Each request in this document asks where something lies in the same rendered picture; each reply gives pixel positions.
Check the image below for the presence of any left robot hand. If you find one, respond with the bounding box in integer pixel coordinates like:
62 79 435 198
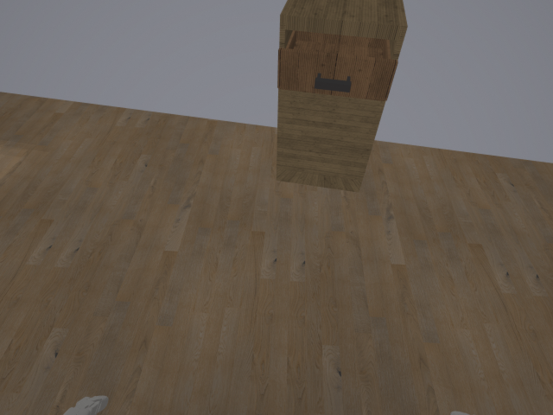
63 396 109 415

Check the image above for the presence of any drawer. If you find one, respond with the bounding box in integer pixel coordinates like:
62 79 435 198
277 30 398 101

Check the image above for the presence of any cabinet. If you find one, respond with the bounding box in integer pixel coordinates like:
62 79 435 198
276 0 408 193

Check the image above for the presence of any handle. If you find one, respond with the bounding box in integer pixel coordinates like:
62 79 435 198
315 73 351 93

